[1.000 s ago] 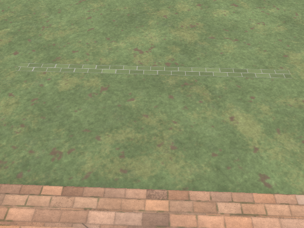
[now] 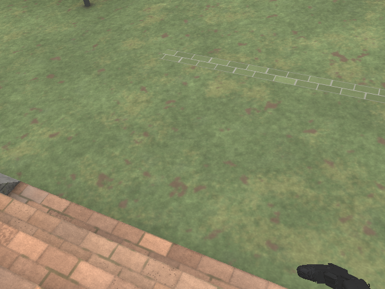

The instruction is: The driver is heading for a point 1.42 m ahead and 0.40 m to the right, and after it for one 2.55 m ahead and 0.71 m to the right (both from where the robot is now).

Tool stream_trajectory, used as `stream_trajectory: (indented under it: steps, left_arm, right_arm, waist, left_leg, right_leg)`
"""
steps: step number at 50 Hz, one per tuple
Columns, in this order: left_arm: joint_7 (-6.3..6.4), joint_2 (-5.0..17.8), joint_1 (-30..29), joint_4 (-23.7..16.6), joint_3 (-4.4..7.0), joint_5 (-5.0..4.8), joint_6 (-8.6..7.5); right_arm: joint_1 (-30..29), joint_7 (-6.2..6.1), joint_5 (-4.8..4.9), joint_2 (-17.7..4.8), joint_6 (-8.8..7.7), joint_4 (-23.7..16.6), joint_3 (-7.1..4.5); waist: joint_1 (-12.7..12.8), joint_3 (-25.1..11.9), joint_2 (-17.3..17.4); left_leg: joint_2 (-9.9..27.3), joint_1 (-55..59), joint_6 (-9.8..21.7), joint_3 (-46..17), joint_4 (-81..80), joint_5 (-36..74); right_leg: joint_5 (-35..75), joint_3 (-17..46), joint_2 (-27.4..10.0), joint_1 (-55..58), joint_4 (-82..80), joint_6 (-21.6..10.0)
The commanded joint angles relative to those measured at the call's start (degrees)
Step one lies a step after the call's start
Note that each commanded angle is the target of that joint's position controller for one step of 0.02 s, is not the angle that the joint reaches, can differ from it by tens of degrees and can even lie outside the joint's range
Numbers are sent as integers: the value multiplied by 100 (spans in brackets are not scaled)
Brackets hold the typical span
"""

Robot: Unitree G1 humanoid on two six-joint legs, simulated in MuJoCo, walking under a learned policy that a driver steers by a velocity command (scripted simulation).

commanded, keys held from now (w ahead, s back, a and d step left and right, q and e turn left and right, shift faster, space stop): w+e+shift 0.64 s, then w+q+shift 0.36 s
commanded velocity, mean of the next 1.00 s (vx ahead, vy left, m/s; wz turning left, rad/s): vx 1.00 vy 0.00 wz -0.60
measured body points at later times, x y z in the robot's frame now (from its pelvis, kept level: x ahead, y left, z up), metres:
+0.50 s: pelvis +0.30 -0.01 -0.32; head +0.29 -0.01 +0.13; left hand +0.55 +0.15 -0.41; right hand +0.15 -0.23 -0.46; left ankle +0.20 +0.16 -0.79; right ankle +0.33 -0.09 -1.03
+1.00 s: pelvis +0.55 -0.08 -0.62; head +0.55 -0.06 -0.17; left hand +0.85 -0.05 -0.69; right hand +0.33 -0.23 -0.75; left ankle +0.58 +0.00 -1.31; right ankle +0.52 -0.22 -1.09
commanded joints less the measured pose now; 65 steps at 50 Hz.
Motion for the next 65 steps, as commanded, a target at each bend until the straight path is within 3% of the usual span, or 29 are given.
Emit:
stream_trajectory:
  steps: [1,4,6,8,11,12,18,20,22,24,25,26,28,29,30,36,40,41,43,44,45,46,48,49,51,52,55,62,65]
  left_arm:
    - [-80,692,-134,-226,169,84,-48]
    - [-161,914,-1437,-338,270,83,-160]
    - [-176,1122,-1548,-375,447,27,-57]
    - [-105,419,-243,-658,254,-165,-2]
    - [-57,961,-1503,-665,398,318,60]
    - [-53,716,-1973,-963,355,384,55]
    - [-403,327,-2295,-1191,138,17,-73]
    - [-407,412,-2737,-1232,89,-102,-34]
    - [-238,858,-1679,-1084,274,0,145]
    - [-209,1626,166,-365,635,98,173]
    - [-296,1501,190,-300,645,-66,117]
    - [-355,1713,-467,-338,475,-69,105]
    - [-240,1854,-557,-377,563,-236,82]
    - [-219,1417,-1013,-515,389,-97,25]
    - [-182,1298,-1348,-762,292,71,-81]
    - [-43,634,-2319,-822,88,-317,-295]
    - [-165,997,-2113,-981,216,-67,-180]
    - [-79,1219,-2570,-1030,268,33,-91]
    - [-6,865,-2376,-936,195,223,80]
    - [6,536,-3262,-1089,145,232,103]
    - [52,-359,-3140,-1597,-118,249,89]
    - [42,-195,-2714,-1768,-163,402,-26]
    - [-44,-5,-3063,-1786,-205,442,-234]
    - [-49,288,-3857,-1992,-132,421,-285]
    - [-152,358,-4068,-1948,-153,255,-147]
    - [-184,329,-3537,-1542,-81,231,-62]
    - [-312,622,-3807,-1402,70,314,-114]
    - [-341,240,-3634,-1477,228,-25,-300]
    - [-284,1011,-395,-394,662,-21,-241]
  right_arm:
    - [-778,114,240,-60,-197,-655,-170]
    - [1934,-58,320,-463,-188,272,-429]
    - [3097,-80,198,-1003,-145,608,-655]
    - [2537,125,63,-985,-161,483,-504]
    - [2756,201,185,-564,-327,587,-407]
    - [2771,184,217,-877,-466,670,-454]
    - [1626,-170,338,-546,-629,622,-186]
    - [1930,-194,215,-945,-506,677,-267]
    - [1415,-184,17,-1655,-411,723,-506]
    - [1535,-191,-111,-1407,-221,760,-553]
    - [1314,-282,-255,-1093,111,813,-482]
    - [1593,-323,-231,-538,140,52,-297]
    - [1971,-178,-356,-763,-2,-136,-280]
    - [1761,-247,-322,-870,-59,53,-314]
    - [1409,-280,-199,-755,-13,-171,-275]
    - [1608,-165,5,-594,88,108,-196]
    - [1677,-147,130,-928,189,231,-384]
    - [2267,-170,138,-1033,261,318,-488]
    - [3664,-17,303,-1120,341,744,-617]
    - [4581,122,412,-1057,308,998,-602]
    - [4261,309,363,-706,241,1154,-288]
    - [4041,339,332,-565,136,1167,-189]
    - [3785,158,226,-1422,37,1121,-441]
    - [3106,15,122,-1243,-40,958,-341]
    - [2490,-131,139,-746,-98,698,-159]
    - [2497,-115,193,-1107,-123,689,-254]
    - [2694,-206,494,-939,-141,757,-297]
    - [3222,-109,-93,-606,81,966,-289]
    - [2087,-4,-35,-905,137,978,-436]
  waist:
    - [96,388,-733]
    - [-1203,-212,-1563]
    - [-1968,-35,-264]
    - [-729,-320,1396]
    - [-1134,114,-44]
    - [-1162,356,835]
    - [-370,245,13]
    - [-785,614,54]
    - [-263,-56,1229]
    - [419,-284,292]
    - [793,716,-1351]
    - [-544,1063,-2584]
    - [-765,-282,-1361]
    - [-985,-179,-364]
    - [-1144,-54,-687]
    - [-1788,-403,-722]
    - [-1288,214,-1424]
    - [-1713,44,-1643]
    - [-2096,137,-631]
    - [-2878,264,379]
    - [-1714,1025,1643]
    - [-1070,806,782]
    - [-1159,688,574]
    - [-1058,1040,173]
    - [-926,1034,-613]
    - [-829,517,-330]
    - [-1089,277,-329]
    - [-2177,498,773]
    - [-405,-291,83]
  left_leg:
    - [-338,1773,-70,334,-2237,209]
    - [171,3853,259,70,-2187,1219]
    - [850,5199,590,-726,-3563,113]
    - [2099,7076,595,-788,-94,4089]
    - [1724,4281,800,-891,-740,234]
    - [2174,3779,938,-1408,-349,659]
    - [1252,-399,95,836,631,-4866]
    - [1364,7,273,1093,810,-4837]
    - [1884,996,463,820,2106,-2768]
    - [1304,259,260,1475,5983,-1456]
    - [255,-620,405,1897,8191,-5766]
    - [86,-2744,290,1463,8088,-6967]
    - [444,-2824,121,131,6144,-7397]
    - [491,-2475,-74,-116,4830,-5456]
    - [260,-2098,-341,-9,4144,-4328]
    - [-121,2340,-217,750,590,1189]
    - [231,2406,329,591,-294,53]
    - [426,2602,617,671,-183,-384]
    - [224,3528,1084,985,-1675,-2459]
    - [620,4403,1607,359,-1841,-1328]
    - [641,4396,1080,-511,-60,1903]
    - [808,4661,1222,-1631,-419,1685]
    - [1689,3699,2164,-3724,-1868,-3714]
    - [1680,2859,1984,-4205,-2212,-5535]
    - [805,164,1788,-3431,-2403,-5448]
    - [836,-430,1821,-3273,-2263,-4765]
    - [123,1280,1601,-2385,-339,-5337]
    - [-504,2180,1640,-2008,719,-4313]
    - [-695,1153,1611,-1369,4485,-2913]
  right_leg:
    - [2182,1585,-439,-810,-1267,-998]
    - [3322,1072,-358,-1142,1389,-906]
    - [2504,500,163,-2294,4086,-625]
    - [82,-216,-222,-5054,4796,-450]
    - [1931,-402,-1027,-4703,3369,-377]
    - [2755,-1,-1143,-4973,2882,-345]
    - [9400,-1006,-870,-842,-1498,-23]
    - [8817,-1700,-771,-376,-2394,82]
    - [7950,-1923,-1050,218,-1657,-343]
    - [5948,-1005,-1163,2366,-3019,-963]
    - [5908,-1032,-1067,1965,-4214,-1071]
    - [10516,-435,-1271,2292,-1622,-773]
    - [6425,2219,-2223,1907,-2318,-1753]
    - [5017,2044,-2054,973,-2524,-1584]
    - [5341,2729,-2255,-6,-2794,-1839]
    - [2253,302,-681,-3145,-938,-604]
    - [3249,639,-1363,-2096,-40,-795]
    - [4256,851,-1712,-1868,570,-903]
    - [7074,-246,-1499,-1610,3429,-1007]
    - [4409,-1331,-515,-3394,7365,-714]
    - [228,-1743,242,-5833,8268,-560]
    - [514,-1233,-422,-6473,6226,-520]
    - [643,-697,-1030,-6860,5238,-23]
    - [2545,-323,-1412,-6950,3512,433]
    - [5230,-669,-1288,-3891,955,971]
    - [6196,-755,-1257,-2371,1445,919]
    - [8385,-601,-1252,-2904,-678,677]
    - [6968,-690,-752,-626,-3573,671]
    - [7817,-745,-1317,2448,-4433,509]
Next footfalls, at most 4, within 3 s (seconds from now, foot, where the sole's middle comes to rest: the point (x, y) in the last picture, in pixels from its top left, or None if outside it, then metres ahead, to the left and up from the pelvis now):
0.12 left None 0.19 0.17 -0.90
0.50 right None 0.34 -0.10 -1.12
0.88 left None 0.61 -0.03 -1.34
1.32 right None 0.73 -0.38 -1.56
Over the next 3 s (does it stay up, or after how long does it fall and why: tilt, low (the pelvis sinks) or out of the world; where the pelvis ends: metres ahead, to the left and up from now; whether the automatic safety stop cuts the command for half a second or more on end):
stays up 2.17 -0.66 -1.02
